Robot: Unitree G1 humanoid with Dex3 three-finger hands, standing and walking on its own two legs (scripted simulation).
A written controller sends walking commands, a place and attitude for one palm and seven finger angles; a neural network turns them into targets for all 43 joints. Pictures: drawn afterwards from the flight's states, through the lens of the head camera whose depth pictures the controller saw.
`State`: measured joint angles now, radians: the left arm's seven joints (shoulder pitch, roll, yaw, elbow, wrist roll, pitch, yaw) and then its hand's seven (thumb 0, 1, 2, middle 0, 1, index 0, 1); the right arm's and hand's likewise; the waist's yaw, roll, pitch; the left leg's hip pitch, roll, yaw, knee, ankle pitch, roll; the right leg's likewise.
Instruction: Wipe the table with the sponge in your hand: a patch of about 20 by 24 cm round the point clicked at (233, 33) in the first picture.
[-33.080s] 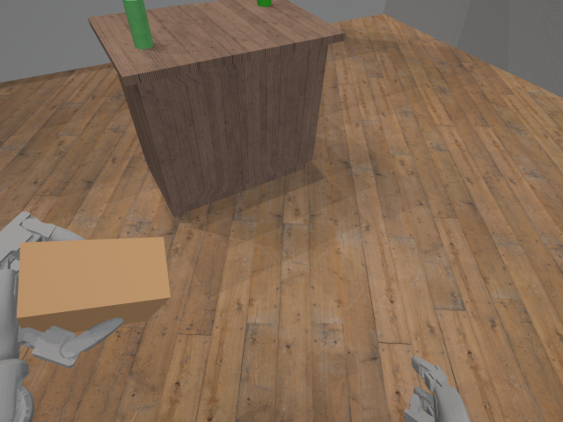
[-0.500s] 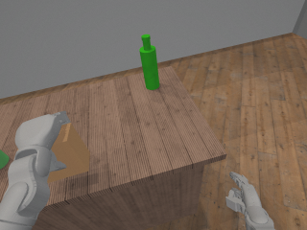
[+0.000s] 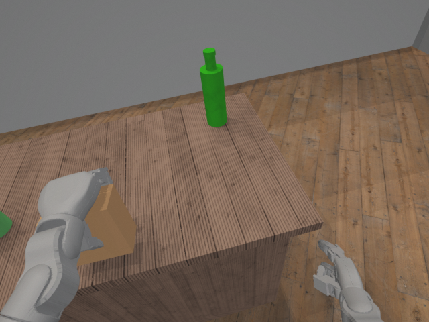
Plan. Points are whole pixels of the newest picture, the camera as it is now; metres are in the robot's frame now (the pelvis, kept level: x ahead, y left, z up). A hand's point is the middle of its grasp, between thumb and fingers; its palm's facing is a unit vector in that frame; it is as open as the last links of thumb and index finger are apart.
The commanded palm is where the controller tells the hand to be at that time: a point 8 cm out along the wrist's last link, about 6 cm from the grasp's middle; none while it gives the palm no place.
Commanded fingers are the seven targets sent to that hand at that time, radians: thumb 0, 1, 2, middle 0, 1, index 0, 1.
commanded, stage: move the sponge above the wiping area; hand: left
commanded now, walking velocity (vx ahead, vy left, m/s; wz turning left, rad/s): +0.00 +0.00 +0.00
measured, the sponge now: (97, 232) +0.23 +0.28 +0.05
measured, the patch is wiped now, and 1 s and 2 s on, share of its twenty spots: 0.00 0.00 0.00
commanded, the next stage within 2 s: none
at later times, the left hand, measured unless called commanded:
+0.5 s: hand (95, 212) +0.25 +0.28 +0.09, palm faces -0.04 -0.12 -0.99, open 10.8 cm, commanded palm +0.23 +0.27 +0.17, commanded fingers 0.00 0.10 1.30 -1.20 -1.60 -1.20 -1.60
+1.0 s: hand (104, 209) +0.26 +0.26 +0.09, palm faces -0.01 -0.12 -0.99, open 10.8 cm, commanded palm +0.23 +0.27 +0.17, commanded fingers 0.00 0.10 1.30 -1.20 -1.60 -1.20 -1.60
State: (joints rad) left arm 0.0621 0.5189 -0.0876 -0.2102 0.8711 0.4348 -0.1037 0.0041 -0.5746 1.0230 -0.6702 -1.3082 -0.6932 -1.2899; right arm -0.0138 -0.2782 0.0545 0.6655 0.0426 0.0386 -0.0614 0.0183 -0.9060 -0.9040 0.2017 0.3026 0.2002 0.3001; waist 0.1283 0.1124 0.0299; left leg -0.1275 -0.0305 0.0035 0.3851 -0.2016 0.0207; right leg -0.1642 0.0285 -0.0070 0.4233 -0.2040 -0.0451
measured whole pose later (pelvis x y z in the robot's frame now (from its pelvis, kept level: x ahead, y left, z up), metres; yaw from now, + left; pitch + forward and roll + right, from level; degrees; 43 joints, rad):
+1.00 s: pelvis +0.01 +0.00 +0.00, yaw +0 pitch -2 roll +1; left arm 0.06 0.47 -0.13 -0.16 0.91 0.42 -0.04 0.00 -0.58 1.02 -0.67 -1.31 -0.69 -1.29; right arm 0.00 -0.27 0.05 0.67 0.04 0.05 -0.05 0.02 -0.91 -0.90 0.20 0.30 0.20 0.30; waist 0.12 0.10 0.02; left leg -0.12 -0.03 0.00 0.37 -0.21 0.02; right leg -0.15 0.03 0.00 0.40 -0.21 -0.05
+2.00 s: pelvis +0.00 +0.00 +0.00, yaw +0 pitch -3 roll +0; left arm 0.03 0.48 -0.14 -0.15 0.92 0.35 0.00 0.00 -0.58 1.02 -0.67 -1.30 -0.70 -1.29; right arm 0.01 -0.25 0.04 0.69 0.04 0.03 -0.06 0.02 -0.91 -0.90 0.20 0.30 0.20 0.30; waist 0.14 0.09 0.03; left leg -0.11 -0.03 0.00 0.37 -0.20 0.02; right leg -0.14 0.03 0.00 0.39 -0.19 -0.04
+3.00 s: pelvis +0.01 -0.01 +0.00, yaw +0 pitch -3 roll +0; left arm 0.06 0.53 -0.03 -0.19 0.88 0.40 0.02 0.00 -0.58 1.02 -0.67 -1.30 -0.69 -1.29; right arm 0.02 -0.26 0.04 0.69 0.05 0.05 -0.05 0.02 -0.91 -0.90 0.20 0.30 0.20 0.30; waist 0.13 0.09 0.02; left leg -0.10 -0.01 0.00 0.38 -0.22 0.01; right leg -0.13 0.05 0.00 0.39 -0.20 -0.06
